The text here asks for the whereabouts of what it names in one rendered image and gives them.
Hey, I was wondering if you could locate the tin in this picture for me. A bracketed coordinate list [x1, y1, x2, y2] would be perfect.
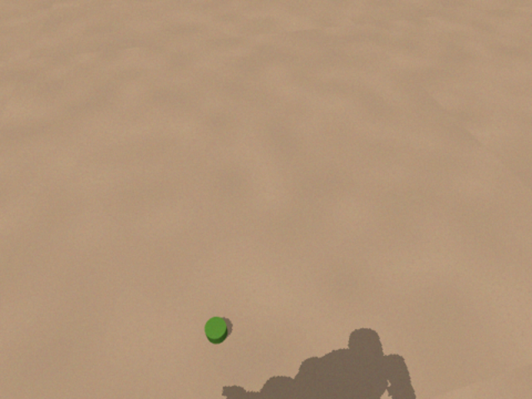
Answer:
[204, 317, 228, 344]

